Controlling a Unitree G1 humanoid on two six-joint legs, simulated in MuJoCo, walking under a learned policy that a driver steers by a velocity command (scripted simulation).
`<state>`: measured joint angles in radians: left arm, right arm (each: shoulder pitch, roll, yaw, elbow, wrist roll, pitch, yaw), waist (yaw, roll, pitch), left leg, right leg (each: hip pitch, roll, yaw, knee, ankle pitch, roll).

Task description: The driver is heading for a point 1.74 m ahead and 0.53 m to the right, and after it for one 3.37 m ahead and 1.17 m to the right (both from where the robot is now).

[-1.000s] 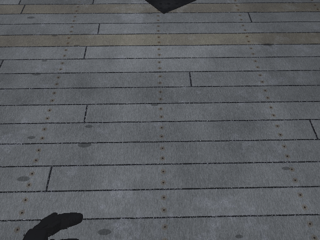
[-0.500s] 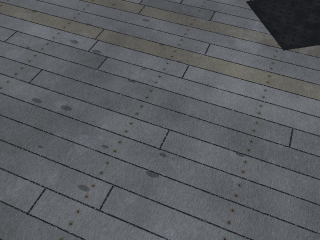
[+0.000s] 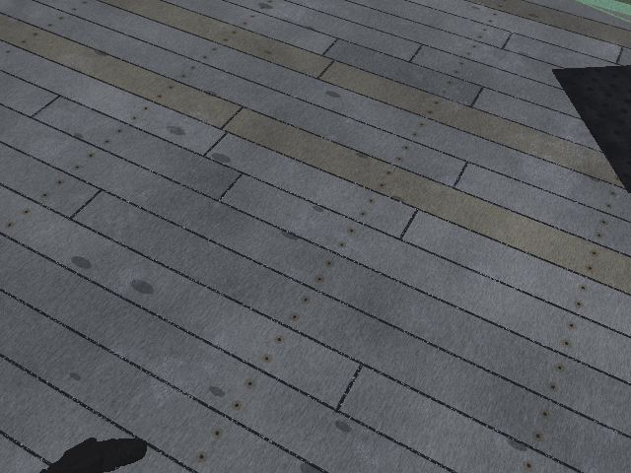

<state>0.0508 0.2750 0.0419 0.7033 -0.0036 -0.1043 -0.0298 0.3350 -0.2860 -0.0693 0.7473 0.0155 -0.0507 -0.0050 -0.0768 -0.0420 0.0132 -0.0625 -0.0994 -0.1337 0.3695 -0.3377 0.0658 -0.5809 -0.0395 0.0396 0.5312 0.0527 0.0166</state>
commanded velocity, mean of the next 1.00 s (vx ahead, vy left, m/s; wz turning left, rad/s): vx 0.50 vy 0.00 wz -0.42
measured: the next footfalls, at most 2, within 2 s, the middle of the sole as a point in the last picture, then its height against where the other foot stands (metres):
right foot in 0.06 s outside the picture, level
left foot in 0.56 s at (279, 459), level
